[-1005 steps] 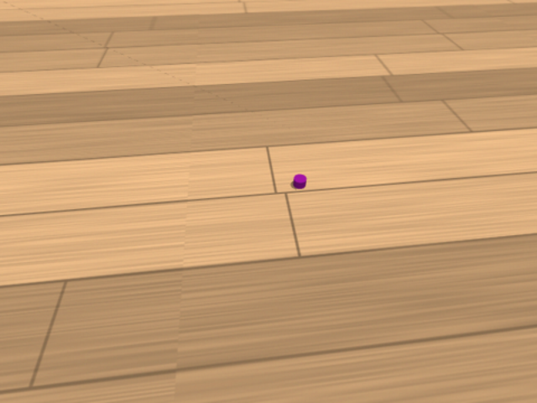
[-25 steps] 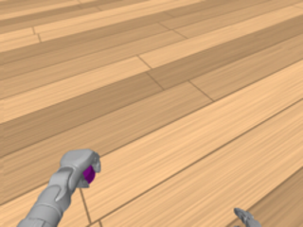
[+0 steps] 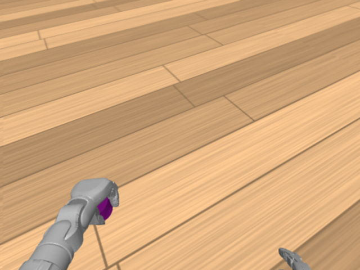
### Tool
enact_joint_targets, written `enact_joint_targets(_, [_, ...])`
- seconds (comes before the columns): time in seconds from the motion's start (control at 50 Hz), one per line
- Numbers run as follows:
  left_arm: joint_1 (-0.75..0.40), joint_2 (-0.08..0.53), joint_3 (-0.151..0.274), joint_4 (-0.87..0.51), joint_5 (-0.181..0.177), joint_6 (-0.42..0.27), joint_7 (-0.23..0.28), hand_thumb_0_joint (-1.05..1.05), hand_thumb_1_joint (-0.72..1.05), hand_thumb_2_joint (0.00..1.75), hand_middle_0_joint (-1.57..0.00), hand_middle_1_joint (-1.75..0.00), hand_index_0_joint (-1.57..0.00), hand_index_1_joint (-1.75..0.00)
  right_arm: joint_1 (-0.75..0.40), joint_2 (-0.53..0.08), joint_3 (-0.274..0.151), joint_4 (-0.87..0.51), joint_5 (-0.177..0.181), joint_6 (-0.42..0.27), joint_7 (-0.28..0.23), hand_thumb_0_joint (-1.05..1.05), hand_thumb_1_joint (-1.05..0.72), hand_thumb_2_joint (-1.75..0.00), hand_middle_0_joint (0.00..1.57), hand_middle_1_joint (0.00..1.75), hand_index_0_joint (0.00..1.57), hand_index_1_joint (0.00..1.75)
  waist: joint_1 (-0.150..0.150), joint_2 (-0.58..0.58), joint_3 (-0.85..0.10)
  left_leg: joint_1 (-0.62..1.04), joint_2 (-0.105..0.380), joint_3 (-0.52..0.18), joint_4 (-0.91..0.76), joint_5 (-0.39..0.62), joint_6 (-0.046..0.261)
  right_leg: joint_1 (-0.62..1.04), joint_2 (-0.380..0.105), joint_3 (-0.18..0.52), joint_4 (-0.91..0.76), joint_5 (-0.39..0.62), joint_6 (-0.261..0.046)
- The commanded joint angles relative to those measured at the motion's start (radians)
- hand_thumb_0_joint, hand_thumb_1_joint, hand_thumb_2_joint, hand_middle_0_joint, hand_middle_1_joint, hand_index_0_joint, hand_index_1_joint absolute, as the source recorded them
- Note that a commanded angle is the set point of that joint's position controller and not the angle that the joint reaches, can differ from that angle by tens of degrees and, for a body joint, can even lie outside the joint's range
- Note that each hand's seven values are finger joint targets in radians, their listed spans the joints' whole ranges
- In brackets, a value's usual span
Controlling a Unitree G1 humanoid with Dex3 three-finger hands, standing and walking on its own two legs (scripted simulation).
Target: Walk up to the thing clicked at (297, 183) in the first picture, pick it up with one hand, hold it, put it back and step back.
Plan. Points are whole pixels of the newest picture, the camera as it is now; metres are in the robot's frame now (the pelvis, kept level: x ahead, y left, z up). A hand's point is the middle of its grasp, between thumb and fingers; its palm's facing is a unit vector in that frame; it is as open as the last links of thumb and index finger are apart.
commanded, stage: hold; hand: left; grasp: from above
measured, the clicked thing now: (97, 206) +0.31 +0.25 -0.07
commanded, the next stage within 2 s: crouch in 0.16 s
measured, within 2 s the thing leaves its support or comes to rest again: neither
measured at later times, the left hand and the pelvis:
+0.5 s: hand (99, 213) +0.29 +0.23 -0.06, palm faces -0.49 -0.07 -0.87, open 7.4 cm; pelvis +0.00 +0.00 +0.00, yaw +1 degrees
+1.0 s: hand (111, 224) +0.34 +0.27 -0.28, palm faces -0.42 +0.02 -0.91, open 7.6 cm; pelvis -0.05 +0.02 -0.17, yaw +0 degrees
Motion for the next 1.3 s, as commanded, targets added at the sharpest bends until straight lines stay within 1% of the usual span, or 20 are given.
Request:
enact_joint_targets(0.0, [-0.366,0.237,0.13,-0.236,0.003,-0.005,0.06,0.0,0.61,0.62,-0.9,-0.72,-0.96,-0.66,-0.092,-0.125,-0.044,-0.134,-0.001,-0.044,-0.009,0.0,-0.9,-0.9,0.2,0.3,0.2,0.3,0.008,0.006,-0.279,0.178,-0.037,-0.006,-0.046,0.176,0.017,0.015,0.035,-0.015,-0.075,0.171,-0.023])
enact_joint_targets(0.02, [-0.348,0.245,0.141,-0.224,0.004,-0.003,0.067,0.0,0.61,0.61,-0.9,-0.72,-0.96,-0.66,-0.086,-0.129,-0.045,-0.132,-0.002,-0.042,-0.009,0.0,-0.9,-0.9,0.2,0.3,0.2,0.3,0.012,0.003,-0.279,0.176,-0.035,-0.006,-0.046,0.186,0.016,0.018,0.037,-0.017,-0.074,0.176,-0.025])
enact_joint_targets(0.08, [-0.386,0.22,0.112,-0.237,0.009,0.0,0.071,0.0,0.62,0.64,-0.91,-0.73,-0.96,-0.67,-0.088,-0.126,-0.047,-0.128,-0.001,-0.039,-0.01,0.0,-0.9,-0.9,0.2,0.3,0.2,0.3,-0.002,-0.005,-0.273,0.187,-0.032,-0.009,-0.044,0.205,0.016,0.007,0.039,-0.021,-0.073,0.202,-0.022])
enact_joint_targets(0.1, [-0.372,0.241,0.134,-0.221,0.01,0.004,0.074,0.0,0.61,0.61,-0.9,-0.71,-0.96,-0.65,-0.083,-0.129,-0.049,-0.123,-0.002,-0.036,-0.01,0.0,-0.9,-0.9,0.2,0.3,0.2,0.3,0.001,-0.007,-0.275,0.186,-0.036,-0.006,-0.042,0.202,0.019,0.016,0.035,-0.019,-0.079,0.203,-0.02])
enact_joint_targets(0.16, [-0.387,0.224,0.11,-0.216,0.0,0.003,0.063,0.0,0.61,0.61,-0.9,-0.71,-0.96,-0.65,-0.085,-0.127,-0.048,-0.123,-0.001,-0.035,-0.008,0.0,-0.9,-0.9,0.2,0.3,0.2,0.3,0.001,-0.007,-0.272,0.185,-0.033,-0.009,-0.045,0.207,0.019,0.016,0.036,-0.023,-0.077,0.203,-0.022])
enact_joint_targets(0.24, [-0.309,0.198,0.104,-0.171,-0.001,0.009,0.053,0.0,0.64,0.53,-0.87,-0.78,-0.97,-0.68,-0.083,-0.128,-0.051,-0.133,0.0,-0.032,-0.006,0.0,-0.92,-0.91,0.2,0.3,0.2,0.3,0.009,-0.025,-0.235,0.165,-0.034,-0.009,-0.054,0.189,0.017,0.017,0.035,-0.025,-0.086,0.182,-0.025])
enact_joint_targets(0.28, [-0.317,0.207,0.104,-0.182,0.001,0.006,0.05,0.0,0.51,0.57,-0.79,-0.75,-0.86,-0.68,-0.085,-0.129,-0.052,-0.133,0.001,-0.03,-0.005,0.0,-0.88,-0.89,0.2,0.3,0.2,0.3,0.009,-0.026,-0.246,0.169,-0.032,-0.013,-0.052,0.208,0.016,0.018,0.037,-0.028,-0.078,0.197,-0.026])
enact_joint_targets(0.34, [-0.291,0.195,0.103,-0.179,0.005,-0.008,0.052,0.0,0.51,0.59,-0.8,-0.73,-0.86,-0.67,-0.076,-0.126,-0.051,-0.139,0.002,-0.025,-0.004,0.0,-0.88,-0.89,0.2,0.3,0.2,0.3,0.0,-0.054,-0.234,0.156,-0.038,-0.007,-0.04,0.202,0.023,0.011,0.031,-0.022,-0.08,0.204,-0.019])
enact_joint_targets(0.46, [-0.323,0.202,0.128,-0.051,0.049,-0.068,0.136,0.0,0.46,0.56,-0.78,-0.7,-0.84,-0.65,-0.048,-0.127,-0.053,-0.118,-0.013,-0.012,0.0,0.0,-0.88,-0.89,0.2,0.3,0.2,0.3,-0.025,-0.086,-0.195,0.069,-0.045,-0.011,0.025,0.16,0.022,-0.08,0.024,-0.021,-0.025,0.178,-0.018])
enact_joint_targets(0.5, [-0.358,0.224,0.152,-0.007,0.072,-0.088,0.191,0.0,0.45,0.55,-0.77,-0.71,-0.82,-0.65,-0.032,-0.135,-0.058,-0.103,-0.024,-0.007,0.006,0.0,-0.88,-0.89,0.2,0.3,0.2,0.3,-0.03,-0.056,-0.222,0.024,-0.045,-0.01,0.079,0.137,0.015,-0.132,0.025,-0.023,0.027,0.148,-0.024])
enact_joint_targets(0.64, [-0.526,0.228,0.145,0.167,0.169,-0.119,0.356,0.0,0.46,0.6,-0.79,-0.74,-0.85,-0.68,0.051,-0.156,-0.09,-0.058,-0.063,-0.017,0.04,0.0,-0.89,-0.89,0.2,0.3,0.2,0.3,-0.079,-0.009,-0.398,-0.236,-0.036,-0.023,0.401,0.066,0.003,-0.44,0.027,-0.023,0.304,0.082,-0.029])
enact_joint_targets(0.74, [-0.602,0.237,0.148,0.312,0.193,-0.129,0.422,0.0,0.5,0.58,-0.79,-0.78,-0.86,-0.71,0.092,-0.177,-0.099,-0.059,-0.075,-0.034,0.051,0.0,-0.89,-0.89,0.2,0.3,0.2,0.3,-0.105,0.02,-0.474,-0.461,-0.032,-0.035,0.583,-0.039,0.011,-0.673,0.037,-0.039,0.49,-0.024,-0.038])
enact_joint_targets(0.78, [-0.623,0.262,0.166,0.351,0.187,-0.123,0.442,0.0,0.49,0.55,-0.77,-0.78,-0.85,-0.7,0.096,-0.181,-0.103,-0.053,-0.08,-0.046,0.05,0.0,-0.89,-0.89,0.2,0.3,0.2,0.3,-0.091,0.054,-0.512,-0.525,-0.026,-0.05,0.636,-0.089,0.006,-0.769,0.04,-0.054,0.564,-0.074,-0.045])
enact_joint_targets(0.88, [-0.676,0.299,0.195,0.39,0.183,-0.111,0.464,0.0,0.48,0.55,-0.76,-0.76,-0.84,-0.68,0.127,-0.19,-0.111,-0.032,-0.092,-0.071,0.042,0.0,-0.89,-0.89,0.2,0.3,0.2,0.3,-0.097,0.073,-0.649,-0.668,-0.019,-0.075,0.795,-0.109,0.015,-0.922,0.047,-0.073,0.745,-0.095,-0.052])
enact_joint_targets(0.92, [-0.73,0.375,0.242,0.351,0.19,-0.111,0.467,0.0,0.49,0.57,-0.79,-0.75,-0.85,-0.68,0.134,-0.194,-0.114,-0.03,-0.097,-0.077,0.039,0.0,-0.89,-0.89,0.2,0.3,0.2,0.3,-0.088,0.106,-0.719,-0.702,-0.014,-0.089,0.842,-0.127,0.01,-0.983,0.045,-0.079,0.815,-0.116,-0.056])
enact_joint_targets(1.0, [-0.707,0.373,0.258,0.427,0.19,-0.096,0.46,0.0,0.53,0.57,-0.83,-0.72,-0.89,-0.66,0.139,-0.196,-0.108,-0.016,-0.109,-0.086,0.042,0.0,-0.89,-0.89,0.2,0.3,0.2,0.3,-0.105,0.099,-0.728,-0.81,-0.007,-0.109,0.928,-0.171,0.013,-1.111,0.042,-0.088,0.909,-0.162,-0.056])
enact_joint_targets(1.04, [-0.786,0.418,0.277,0.38,0.196,-0.106,0.452,0.0,0.5,0.58,-0.82,-0.72,-0.88,-0.66,0.145,-0.201,-0.112,-0.013,-0.112,-0.092,0.046,0.0,-0.89,-0.89,0.2,0.3,0.2,0.3,-0.11,0.129,-0.757,-0.851,-0.008,-0.119,0.961,-0.22,0.009,-1.167,0.04,-0.09,0.952,-0.203,-0.058])
enact_joint_targets(1.12, [-0.813,0.442,0.288,0.404,0.204,-0.135,0.43,0.0,0.55,0.59,-0.86,-0.7,-0.92,-0.64,0.154,-0.21,-0.11,-0.005,-0.118,-0.102,0.057,0.0,-0.89,-0.89,0.2,0.3,0.2,0.3,-0.131,0.137,-0.763,-0.922,-0.007,-0.156,1.024,-0.323,0.008,-1.295,0.039,-0.106,1.036,-0.288,-0.061])
enact_joint_targets(1.18, [-0.794,0.443,0.295,0.464,0.208,-0.16,0.427,0.0,0.61,0.57,-0.91,-0.68,-0.97,-0.62,0.153,-0.209,-0.096,0.002,-0.123,-0.108,0.07,0.0,-0.89,-0.89,0.2,0.3,0.2,0.3,-0.149,0.128,-0.705,-1.015,-0.01,-0.177,1.068,-0.406,0.009,-1.385,0.035,-0.112,1.086,-0.346,-0.057])
enact_joint_targets(1.28, [-0.848,0.501,0.331,0.431,0.236,-0.204,0.451,0.0,0.67,0.57,-0.96,-0.64,-1.02,-0.58,0.162,-0.224,-0.085,0.023,-0.141,-0.121,0.09,0.0,-0.89,-0.9,0.2,0.3,0.2,0.3,-0.153,0.196,-0.8,-1.02,-0.008,-0.195,1.166,-0.352,0.004,-1.487,0.029,-0.125,1.191,-0.32,-0.056])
